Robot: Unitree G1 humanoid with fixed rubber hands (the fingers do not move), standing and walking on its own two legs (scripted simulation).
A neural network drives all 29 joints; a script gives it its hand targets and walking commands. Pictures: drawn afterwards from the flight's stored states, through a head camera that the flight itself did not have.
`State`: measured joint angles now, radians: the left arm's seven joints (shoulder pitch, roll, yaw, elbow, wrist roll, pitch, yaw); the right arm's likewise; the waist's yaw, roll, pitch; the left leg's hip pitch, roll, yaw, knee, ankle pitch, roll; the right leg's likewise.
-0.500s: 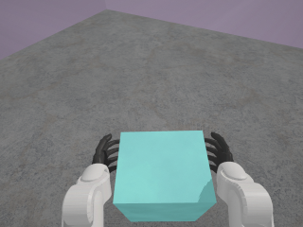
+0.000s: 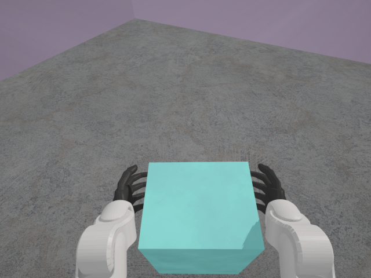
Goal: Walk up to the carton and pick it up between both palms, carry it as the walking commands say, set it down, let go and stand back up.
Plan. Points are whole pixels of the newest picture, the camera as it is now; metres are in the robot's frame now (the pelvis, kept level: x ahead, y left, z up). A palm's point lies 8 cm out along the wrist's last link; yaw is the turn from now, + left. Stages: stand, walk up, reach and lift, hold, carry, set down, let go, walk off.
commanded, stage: carry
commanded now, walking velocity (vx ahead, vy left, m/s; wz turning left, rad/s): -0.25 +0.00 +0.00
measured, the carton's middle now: (198, 224) +0.25 +0.00 +0.02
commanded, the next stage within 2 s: none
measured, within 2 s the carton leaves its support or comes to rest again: neither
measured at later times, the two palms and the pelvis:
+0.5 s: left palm (129, 235) +0.20 +0.12 +0.09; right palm (290, 243) +0.19 -0.15 +0.08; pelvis -0.06 +0.00 -0.01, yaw -1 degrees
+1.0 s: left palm out of the picture +0.07 +0.14 +0.09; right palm out of the picture +0.08 -0.14 +0.10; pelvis -0.17 +0.00 +0.01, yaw -1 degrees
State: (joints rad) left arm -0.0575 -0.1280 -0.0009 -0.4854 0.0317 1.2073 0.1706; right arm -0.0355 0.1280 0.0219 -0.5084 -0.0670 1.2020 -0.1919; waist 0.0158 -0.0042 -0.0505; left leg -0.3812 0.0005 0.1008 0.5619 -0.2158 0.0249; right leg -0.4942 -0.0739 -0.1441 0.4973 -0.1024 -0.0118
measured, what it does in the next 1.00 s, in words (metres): walks backwards: right foot, then left foot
